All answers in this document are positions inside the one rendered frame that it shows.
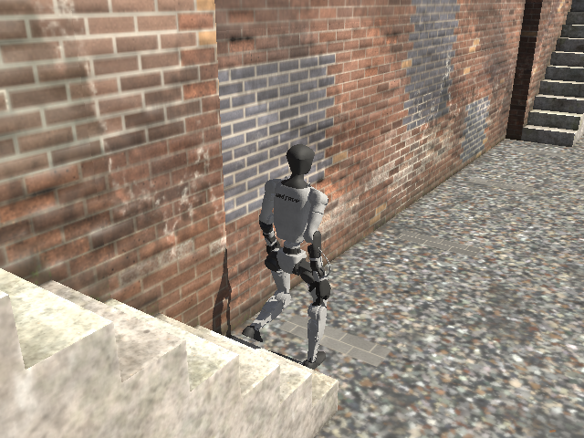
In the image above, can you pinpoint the left robot forearm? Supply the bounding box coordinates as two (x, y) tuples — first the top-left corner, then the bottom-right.
(259, 215), (276, 246)

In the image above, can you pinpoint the robot left upper arm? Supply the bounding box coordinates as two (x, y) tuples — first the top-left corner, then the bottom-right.
(259, 179), (283, 224)

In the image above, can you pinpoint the left robot shin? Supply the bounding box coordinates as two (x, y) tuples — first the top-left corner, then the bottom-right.
(250, 290), (283, 331)

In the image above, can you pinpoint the robot left hand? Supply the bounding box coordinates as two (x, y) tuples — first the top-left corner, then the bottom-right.
(266, 240), (282, 254)

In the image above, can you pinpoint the robot right hand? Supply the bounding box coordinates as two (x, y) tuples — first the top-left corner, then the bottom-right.
(309, 279), (331, 306)

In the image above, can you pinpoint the robot right upper arm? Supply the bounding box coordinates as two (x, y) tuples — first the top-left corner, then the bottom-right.
(303, 188), (329, 244)

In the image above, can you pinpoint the humanoid robot torso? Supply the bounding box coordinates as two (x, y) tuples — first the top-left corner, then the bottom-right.
(274, 177), (315, 276)

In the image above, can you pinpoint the right robot forearm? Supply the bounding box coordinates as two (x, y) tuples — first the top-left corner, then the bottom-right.
(308, 231), (326, 282)

